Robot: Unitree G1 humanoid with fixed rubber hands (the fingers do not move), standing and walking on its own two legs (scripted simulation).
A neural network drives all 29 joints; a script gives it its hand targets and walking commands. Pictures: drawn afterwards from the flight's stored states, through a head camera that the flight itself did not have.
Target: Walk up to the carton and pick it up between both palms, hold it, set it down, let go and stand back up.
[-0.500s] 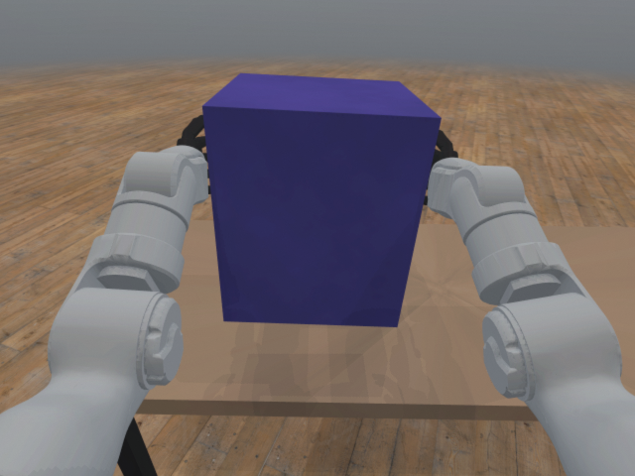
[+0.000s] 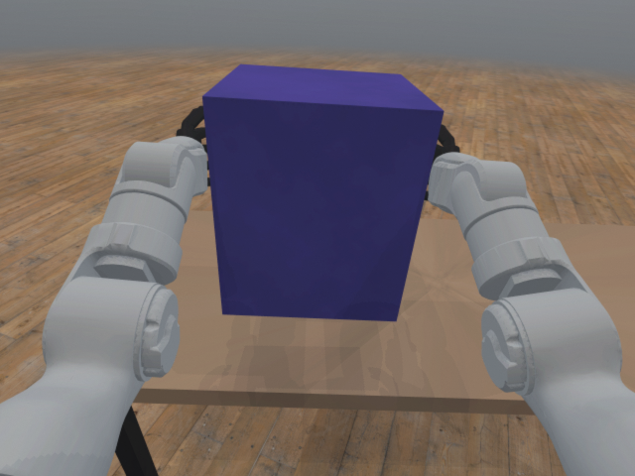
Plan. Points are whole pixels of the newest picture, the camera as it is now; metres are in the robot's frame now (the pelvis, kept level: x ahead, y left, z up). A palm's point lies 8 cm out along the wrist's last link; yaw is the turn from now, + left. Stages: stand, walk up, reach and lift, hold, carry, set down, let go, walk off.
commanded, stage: hold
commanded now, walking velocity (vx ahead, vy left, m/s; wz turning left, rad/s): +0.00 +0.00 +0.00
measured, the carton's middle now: (315, 188) +0.40 +0.01 +0.26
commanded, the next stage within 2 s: none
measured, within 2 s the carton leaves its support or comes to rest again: neither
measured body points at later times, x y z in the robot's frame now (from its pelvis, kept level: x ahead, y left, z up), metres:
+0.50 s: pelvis +0.00 +0.00 +0.00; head -0.08 +0.00 +0.44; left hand +0.41 +0.15 +0.30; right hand +0.41 -0.15 +0.28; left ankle +0.05 +0.15 -0.73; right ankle +0.08 -0.12 -0.73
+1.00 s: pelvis +0.00 +0.00 +0.00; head -0.08 +0.02 +0.44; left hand +0.41 +0.16 +0.30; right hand +0.40 -0.15 +0.29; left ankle +0.05 +0.15 -0.73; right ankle +0.08 -0.12 -0.73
